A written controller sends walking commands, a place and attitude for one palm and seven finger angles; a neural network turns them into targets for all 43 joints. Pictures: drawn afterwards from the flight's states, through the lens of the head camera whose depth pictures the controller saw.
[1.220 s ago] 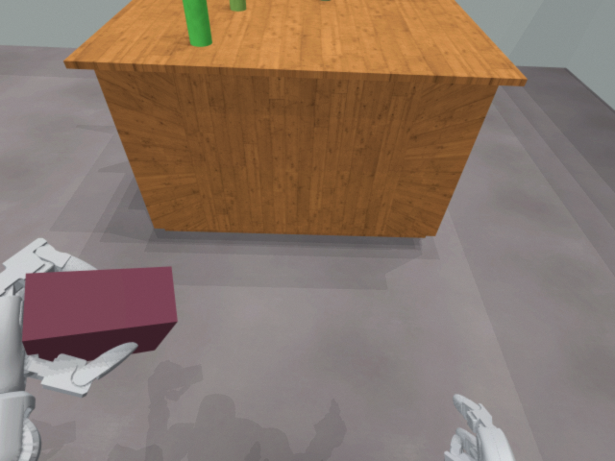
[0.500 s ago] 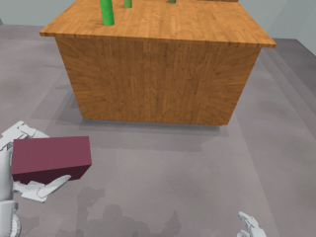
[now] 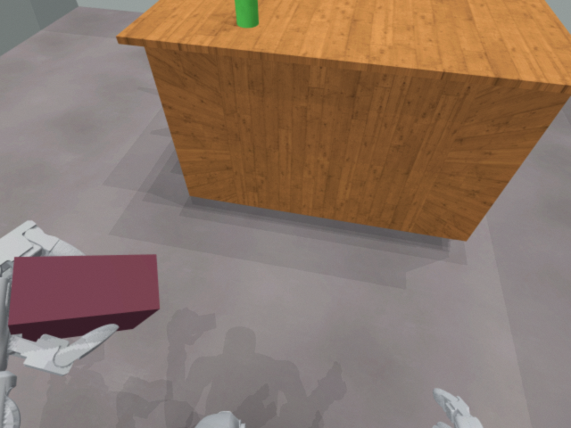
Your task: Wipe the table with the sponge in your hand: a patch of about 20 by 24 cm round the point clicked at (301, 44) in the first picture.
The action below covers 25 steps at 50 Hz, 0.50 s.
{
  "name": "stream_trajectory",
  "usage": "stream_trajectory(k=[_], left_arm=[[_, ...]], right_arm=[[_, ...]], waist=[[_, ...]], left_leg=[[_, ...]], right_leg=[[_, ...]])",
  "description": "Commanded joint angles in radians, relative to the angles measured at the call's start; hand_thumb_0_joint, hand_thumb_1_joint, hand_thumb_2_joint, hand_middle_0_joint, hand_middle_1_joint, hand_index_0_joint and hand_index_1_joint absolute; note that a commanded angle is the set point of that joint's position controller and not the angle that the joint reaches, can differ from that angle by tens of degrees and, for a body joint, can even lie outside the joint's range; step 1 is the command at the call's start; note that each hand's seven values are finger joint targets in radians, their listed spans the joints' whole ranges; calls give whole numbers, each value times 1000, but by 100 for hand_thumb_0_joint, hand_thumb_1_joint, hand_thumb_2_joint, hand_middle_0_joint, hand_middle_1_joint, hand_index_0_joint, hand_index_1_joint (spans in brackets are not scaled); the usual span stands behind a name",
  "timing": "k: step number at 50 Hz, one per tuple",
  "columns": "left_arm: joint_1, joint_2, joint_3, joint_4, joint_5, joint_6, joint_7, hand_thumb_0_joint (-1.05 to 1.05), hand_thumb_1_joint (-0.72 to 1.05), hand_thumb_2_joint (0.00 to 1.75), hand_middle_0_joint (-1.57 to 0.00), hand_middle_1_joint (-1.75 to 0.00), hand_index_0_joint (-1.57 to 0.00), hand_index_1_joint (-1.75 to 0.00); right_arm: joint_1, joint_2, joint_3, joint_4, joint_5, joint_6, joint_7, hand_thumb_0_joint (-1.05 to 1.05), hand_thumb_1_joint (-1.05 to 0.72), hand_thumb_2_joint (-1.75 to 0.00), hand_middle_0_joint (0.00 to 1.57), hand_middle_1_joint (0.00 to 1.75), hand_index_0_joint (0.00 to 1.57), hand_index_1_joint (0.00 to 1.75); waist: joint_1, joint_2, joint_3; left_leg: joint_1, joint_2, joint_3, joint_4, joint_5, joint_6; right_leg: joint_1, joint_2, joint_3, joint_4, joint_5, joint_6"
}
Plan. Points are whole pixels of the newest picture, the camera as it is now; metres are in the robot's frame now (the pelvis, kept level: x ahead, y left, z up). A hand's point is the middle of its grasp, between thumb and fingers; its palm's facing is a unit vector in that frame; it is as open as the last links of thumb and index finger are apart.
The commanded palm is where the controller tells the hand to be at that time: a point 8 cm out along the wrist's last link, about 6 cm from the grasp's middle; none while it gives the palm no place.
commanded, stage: walk to a spot facing it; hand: left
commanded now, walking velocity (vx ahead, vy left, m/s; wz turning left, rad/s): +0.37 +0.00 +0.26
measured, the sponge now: (105, 298) +0.22 +0.21 +0.14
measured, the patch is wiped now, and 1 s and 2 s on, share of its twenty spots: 0.00 0.00 0.00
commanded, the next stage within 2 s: turn to face it in 0.82 s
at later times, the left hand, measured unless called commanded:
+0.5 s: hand (127, 196) +0.34 +0.21 +0.17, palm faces +0.53 -0.71 -0.47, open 9.8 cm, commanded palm +0.28 +0.25 +0.18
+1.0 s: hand (109, 138) +0.44 +0.27 +0.17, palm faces +0.61 -0.66 -0.44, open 9.8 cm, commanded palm +0.36 +0.29 +0.18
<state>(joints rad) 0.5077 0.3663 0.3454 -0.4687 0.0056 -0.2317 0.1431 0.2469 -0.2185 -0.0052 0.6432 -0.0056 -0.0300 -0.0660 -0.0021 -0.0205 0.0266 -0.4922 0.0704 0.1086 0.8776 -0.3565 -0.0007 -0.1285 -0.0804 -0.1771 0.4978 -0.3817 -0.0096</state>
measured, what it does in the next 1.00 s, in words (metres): walks ahead, turning left: left foot, then right foot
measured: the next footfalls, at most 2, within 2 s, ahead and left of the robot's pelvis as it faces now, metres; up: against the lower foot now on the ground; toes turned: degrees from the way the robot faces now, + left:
left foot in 0.10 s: +0.14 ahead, +0.14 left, +0.00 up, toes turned +11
right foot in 0.44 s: +0.25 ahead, -0.15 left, +0.00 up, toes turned -7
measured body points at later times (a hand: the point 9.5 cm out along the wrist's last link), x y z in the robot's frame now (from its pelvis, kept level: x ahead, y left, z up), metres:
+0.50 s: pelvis +0.16 -0.05 -0.02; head +0.17 -0.08 +0.43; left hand +0.31 +0.25 +0.19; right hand +0.34 -0.24 -0.14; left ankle +0.09 +0.10 -0.69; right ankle +0.21 -0.14 -0.74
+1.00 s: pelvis +0.29 -0.03 -0.02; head +0.31 +0.00 +0.43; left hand +0.41 +0.31 +0.19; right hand +0.52 -0.20 -0.10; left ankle +0.32 +0.09 -0.74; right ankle +0.29 -0.16 -0.65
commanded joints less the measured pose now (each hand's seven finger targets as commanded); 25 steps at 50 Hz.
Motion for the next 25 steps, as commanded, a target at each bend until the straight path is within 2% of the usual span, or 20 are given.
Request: stream_trajectory(k=[1,2,3,4,5,6,7,8,9,11,13,15,17,19,20,21,22,23,24,25], left_arm=[[-108,162,127,-244,-25,-53,47,0,10,130,-120,-160,-120,-160],[-119,158,114,-282,-27,-49,52,0,10,130,-120,-160,-120,-160],[-127,163,115,-319,-26,-55,55,0,10,130,-120,-160,-120,-160],[-88,137,99,-330,-28,-62,57,0,10,130,-120,-160,-120,-160],[-101,144,105,-379,-34,-71,63,0,10,130,-120,-160,-120,-160],[-138,200,127,-355,-22,-65,67,0,10,130,-120,-160,-120,-160],[-155,207,132,-297,-18,-49,49,0,10,130,-120,-160,-120,-160],[-161,202,144,-318,-23,-38,43,0,10,130,-120,-160,-120,-160],[-137,221,168,-337,-26,-32,44,0,10,130,-120,-160,-120,-160],[-70,174,151,-373,-31,-41,40,0,10,130,-120,-160,-120,-160],[-32,153,148,-362,-40,-47,34,0,10,130,-120,-160,-120,-160],[-18,135,141,-328,-43,-49,30,0,10,130,-120,-160,-120,-160],[-41,122,127,-249,-43,-44,23,0,10,130,-120,-160,-120,-160],[-73,114,115,-175,-39,-29,19,0,10,130,-120,-160,-120,-160],[-106,115,103,-153,-33,-19,18,0,10,130,-120,-160,-120,-160],[-133,139,109,-135,-26,-9,19,0,10,130,-120,-160,-120,-160],[-152,193,135,-120,-15,5,26,0,10,130,-120,-160,-120,-160],[-184,218,154,-127,-24,7,28,0,10,130,-120,-160,-120,-160],[-251,190,125,-141,-18,-2,20,0,10,130,-120,-160,-120,-160],[-206,214,141,-127,-19,-16,15,0,10,130,-120,-160,-120,-160]], right_arm=[[-125,-48,-28,-191,-3,-77,-8,0,-90,-90,20,30,20,30],[-104,-55,-39,-194,-2,-81,-13,0,-90,-90,20,30,20,30],[-89,-67,-48,-202,-1,-85,-20,0,-90,-90,20,30,20,30],[-94,-86,-57,-207,2,-85,-22,0,-90,-90,20,30,20,30],[-88,-95,-55,-208,1,-86,-13,0,-90,-90,20,30,20,30],[-85,-89,-45,-204,7,-88,1,0,-90,-90,20,30,20,30],[-103,-101,-49,-181,5,-83,7,0,-90,-90,20,30,20,30],[-109,-100,-62,-180,11,-81,8,0,-90,-90,20,30,20,30],[-104,-99,-68,-172,17,-84,6,0,-90,-90,20,30,20,30],[-105,-82,-57,-174,20,-93,9,0,-90,-90,20,30,20,30],[-108,-80,-50,-179,19,-108,13,0,-90,-90,20,30,20,30],[-107,-77,-46,-182,14,-116,11,0,-90,-90,20,30,20,30],[-104,-82,-44,-174,12,-115,5,0,-90,-90,20,30,20,30],[-111,-79,-44,-172,16,-105,-7,0,-90,-90,20,30,20,30],[-107,-74,-42,-164,15,-98,-12,0,-90,-90,20,30,20,30],[-97,-56,-41,-160,20,-91,-13,0,-90,-90,20,30,20,30],[-127,-39,-36,-181,17,-84,-12,0,-90,-90,20,30,20,30],[-164,-67,-32,-177,10,-89,-11,0,-90,-90,20,30,20,30],[-163,-75,-38,-162,7,-92,-5,0,-90,-90,20,30,20,30],[-152,-75,-34,-151,9,-90,-5,0,-90,-90,20,30,20,30]], waist=[[22,-134,-108],[1,-87,-161],[-21,-9,-231],[-27,170,-281],[-21,346,-306],[-24,247,-250],[-25,178,-187],[-24,185,-141],[-10,167,-125],[8,224,-112],[12,276,-107],[7,300,-103],[6,264,-82],[16,191,-85],[17,117,-91],[24,-66,-112],[41,-394,-111],[44,-336,-101],[18,-230,-78],[18,-190,-53]], left_leg=[[132,-67,147,-299,87,11],[269,-107,182,-387,173,13],[448,-81,137,-421,234,33],[652,72,-81,-425,306,107],[772,328,-481,-457,531,253],[709,389,-608,-499,532,305],[578,393,-582,-537,359,300],[505,378,-538,-548,273,299],[476,348,-455,-542,249,276],[399,278,-297,-557,226,223],[278,229,-183,-589,183,183],[235,207,-121,-586,160,158],[187,205,-103,-555,81,144],[151,174,-56,-438,-40,112],[103,133,-33,-315,-72,91],[26,60,25,-60,-115,64],[-223,-62,30,284,-250,22],[-266,-38,-115,444,-210,15],[-256,-5,-153,486,-128,12],[-265,18,-149,525,-81,1]], right_leg=[[86,-182,98,-20,635,-104],[63,-157,64,113,698,-73],[-14,-133,36,288,682,-33],[-206,-69,3,497,402,15],[-444,37,53,724,-160,37],[-526,40,155,841,-240,22],[-548,-24,198,852,-213,23],[-570,-56,205,832,-190,33],[-573,-67,204,779,-154,39],[-506,-64,146,625,-84,45],[-369,-48,81,476,-1,48],[-270,-20,23,335,32,56],[-187,6,-13,241,65,63],[-76,31,-53,117,118,66],[8,29,-35,59,101,60],[65,-77,126,-62,-7,14],[153,-335,599,-211,-58,-107],[124,-429,703,-287,-70,-148],[86,-412,662,-290,-126,-138],[66,-400,623,-265,-59,-157]])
